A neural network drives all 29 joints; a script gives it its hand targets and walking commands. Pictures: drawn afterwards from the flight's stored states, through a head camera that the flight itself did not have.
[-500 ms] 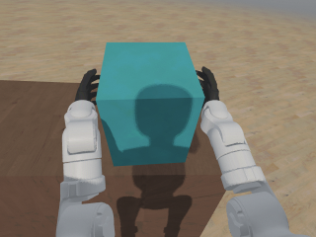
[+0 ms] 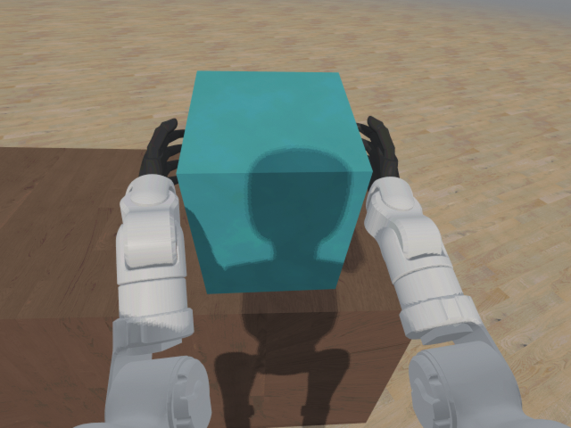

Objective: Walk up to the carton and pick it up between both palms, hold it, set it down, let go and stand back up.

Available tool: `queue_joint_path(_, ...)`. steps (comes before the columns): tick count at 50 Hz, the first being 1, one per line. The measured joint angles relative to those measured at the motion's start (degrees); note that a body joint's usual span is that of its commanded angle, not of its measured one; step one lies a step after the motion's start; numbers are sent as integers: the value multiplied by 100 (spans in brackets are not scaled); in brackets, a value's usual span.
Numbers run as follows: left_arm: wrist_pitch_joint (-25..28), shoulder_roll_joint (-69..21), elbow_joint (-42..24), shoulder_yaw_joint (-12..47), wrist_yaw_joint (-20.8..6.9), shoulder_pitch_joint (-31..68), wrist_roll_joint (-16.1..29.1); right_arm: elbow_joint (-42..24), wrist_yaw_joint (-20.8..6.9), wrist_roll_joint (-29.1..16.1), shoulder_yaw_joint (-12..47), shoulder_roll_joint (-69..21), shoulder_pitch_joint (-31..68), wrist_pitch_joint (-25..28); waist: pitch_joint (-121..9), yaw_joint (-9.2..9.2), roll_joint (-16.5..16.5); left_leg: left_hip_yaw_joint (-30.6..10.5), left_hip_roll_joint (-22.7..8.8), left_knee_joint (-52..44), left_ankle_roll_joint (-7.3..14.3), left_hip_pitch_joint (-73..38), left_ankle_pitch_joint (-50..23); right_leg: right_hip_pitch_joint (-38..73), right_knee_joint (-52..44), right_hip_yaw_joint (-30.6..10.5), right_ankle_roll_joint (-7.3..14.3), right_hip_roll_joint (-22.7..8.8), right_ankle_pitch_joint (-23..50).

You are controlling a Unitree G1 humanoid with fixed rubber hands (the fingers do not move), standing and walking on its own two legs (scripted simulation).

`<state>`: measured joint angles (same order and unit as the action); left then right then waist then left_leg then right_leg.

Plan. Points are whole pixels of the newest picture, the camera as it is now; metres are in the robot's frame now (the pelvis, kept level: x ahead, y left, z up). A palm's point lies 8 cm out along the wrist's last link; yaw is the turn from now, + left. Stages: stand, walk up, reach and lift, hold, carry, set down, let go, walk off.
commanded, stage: hold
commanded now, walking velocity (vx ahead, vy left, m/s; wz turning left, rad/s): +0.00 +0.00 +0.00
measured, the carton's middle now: (270, 186) +0.40 +0.00 +0.17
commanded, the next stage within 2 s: none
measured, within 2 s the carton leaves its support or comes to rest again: neither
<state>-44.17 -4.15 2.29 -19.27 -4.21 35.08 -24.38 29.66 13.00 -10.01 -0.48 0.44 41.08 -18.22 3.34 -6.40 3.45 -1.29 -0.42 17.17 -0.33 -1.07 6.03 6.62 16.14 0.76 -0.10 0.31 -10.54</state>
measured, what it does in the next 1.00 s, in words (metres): stands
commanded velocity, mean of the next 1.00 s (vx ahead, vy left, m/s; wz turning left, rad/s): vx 0.00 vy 0.00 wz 0.00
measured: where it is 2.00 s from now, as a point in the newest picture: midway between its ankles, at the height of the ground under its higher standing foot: outside the picture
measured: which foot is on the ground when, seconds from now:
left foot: down 0.00-1.00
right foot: down 0.00-1.00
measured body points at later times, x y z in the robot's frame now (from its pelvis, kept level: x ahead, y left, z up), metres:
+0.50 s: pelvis +0.00 +0.00 +0.00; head -0.06 +0.02 +0.44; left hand +0.36 +0.15 +0.22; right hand +0.37 -0.14 +0.21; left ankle +0.06 +0.12 -0.75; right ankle +0.00 -0.12 -0.75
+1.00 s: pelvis +0.00 +0.00 +0.00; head -0.07 +0.03 +0.44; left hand +0.36 +0.15 +0.21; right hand +0.37 -0.14 +0.22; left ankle +0.06 +0.12 -0.75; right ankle +0.00 -0.12 -0.75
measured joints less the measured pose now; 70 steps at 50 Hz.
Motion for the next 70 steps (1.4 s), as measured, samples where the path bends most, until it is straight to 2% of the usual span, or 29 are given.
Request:
queue_joint_path(9, -154, 55, -122, 103, -17, -134, -22, 11, 11, -74, 34, -38, -67, -41, -48, -7, 122, -46, 2, 84, -20, -52, 67, 97, 25, 48, 13, 2, -53)
queue_joint_path(25, -76, 5, 17, 83, 44, 40, -21, 25, -55, -13, -75, 21, 26, -27, 51, -31, -72, 6, 28, 35, 26, 31, 3, -17, 7, 2, -26, -30, 9)
queue_joint_path(43, -131, 41, -64, 87, 3, -77, -20, 42, -14, -14, 9, -20, -23, -33, -20, 8, 76, -41, -5, 51, -22, -25, 36, 49, 33, 51, 22, 7, -42)
queue_joint_path(60, -77, 4, -58, 80, 9, -26, -26, -40, -10, -35, -12, 14, -27, -19, 13, -32, -60, -14, 11, 39, 4, -21, 29, 45, 5, 28, -6, -13, -19)
queue_joint_path(70, -120, 4, -39, 61, -19, -71, -35, 7, 5, -47, 12, -3, -51, -54, -2, -4, 9, -1, 3, 38, -6, -18, 30, 21, 39, 17, 5, -7, -35)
